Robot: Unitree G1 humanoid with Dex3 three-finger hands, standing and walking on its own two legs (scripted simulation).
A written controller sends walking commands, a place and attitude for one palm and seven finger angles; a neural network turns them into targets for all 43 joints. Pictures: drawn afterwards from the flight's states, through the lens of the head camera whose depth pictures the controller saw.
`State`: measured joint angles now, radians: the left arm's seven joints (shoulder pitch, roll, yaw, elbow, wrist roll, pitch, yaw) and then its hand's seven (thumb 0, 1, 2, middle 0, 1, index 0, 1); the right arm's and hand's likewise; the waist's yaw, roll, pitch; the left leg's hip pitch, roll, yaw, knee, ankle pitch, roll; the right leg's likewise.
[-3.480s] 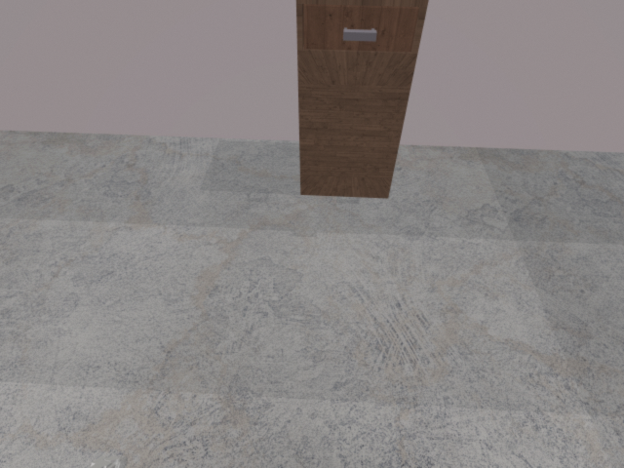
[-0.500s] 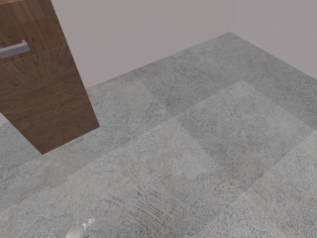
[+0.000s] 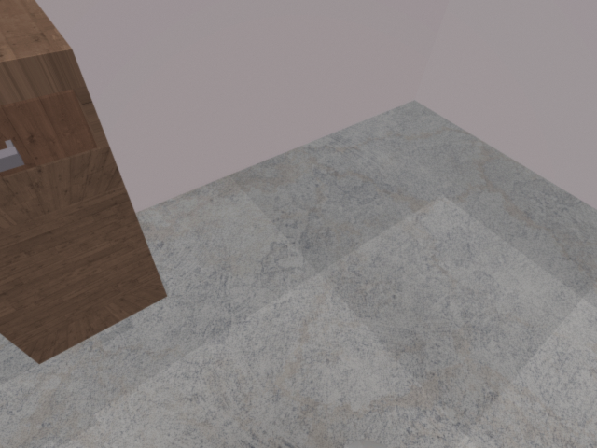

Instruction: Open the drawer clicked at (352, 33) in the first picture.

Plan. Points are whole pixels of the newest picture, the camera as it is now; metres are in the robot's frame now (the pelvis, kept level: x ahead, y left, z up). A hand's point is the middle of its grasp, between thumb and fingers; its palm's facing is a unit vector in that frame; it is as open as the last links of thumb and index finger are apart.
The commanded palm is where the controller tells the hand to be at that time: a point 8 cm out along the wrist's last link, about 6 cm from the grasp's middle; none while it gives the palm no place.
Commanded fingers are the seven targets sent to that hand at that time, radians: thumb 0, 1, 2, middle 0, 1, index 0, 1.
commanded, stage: turn to face it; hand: left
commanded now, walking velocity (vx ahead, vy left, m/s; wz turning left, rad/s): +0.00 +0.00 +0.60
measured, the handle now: out of the picture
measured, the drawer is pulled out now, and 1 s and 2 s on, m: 0.00 0.00 0.00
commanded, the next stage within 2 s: take the last steps up to it in 1.16 s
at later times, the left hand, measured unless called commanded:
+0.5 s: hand out of the picture +0.13 +0.18 -0.17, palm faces +0.28 -0.94 -0.21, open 7.3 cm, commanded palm none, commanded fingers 0.00 0.90 0.90 -0.20 -0.30 -0.20 -0.30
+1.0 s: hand out of the picture +0.06 +0.21 -0.16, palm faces +0.51 -0.81 -0.30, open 7.4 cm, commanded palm none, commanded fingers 0.00 0.90 0.90 -0.20 -0.30 -0.20 -0.30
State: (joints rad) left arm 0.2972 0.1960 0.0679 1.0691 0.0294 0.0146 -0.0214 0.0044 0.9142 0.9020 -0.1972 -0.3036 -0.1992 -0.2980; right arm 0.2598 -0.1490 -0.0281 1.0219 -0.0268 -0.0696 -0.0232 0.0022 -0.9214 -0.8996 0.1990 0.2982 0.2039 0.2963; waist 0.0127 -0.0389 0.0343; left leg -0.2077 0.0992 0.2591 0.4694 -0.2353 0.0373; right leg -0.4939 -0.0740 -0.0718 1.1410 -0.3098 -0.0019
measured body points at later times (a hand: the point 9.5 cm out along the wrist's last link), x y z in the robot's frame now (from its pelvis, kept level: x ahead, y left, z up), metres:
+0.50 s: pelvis +0.08 -0.02 -0.01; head +0.10 -0.01 +0.44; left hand +0.12 +0.23 -0.16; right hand +0.19 -0.26 -0.16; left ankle +0.07 +0.09 -0.71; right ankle +0.12 -0.13 -0.74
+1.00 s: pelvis +0.09 -0.02 -0.01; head +0.13 -0.02 +0.44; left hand +0.03 +0.25 -0.14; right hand +0.29 -0.20 -0.16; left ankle +0.08 +0.10 -0.74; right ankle +0.15 -0.14 -0.73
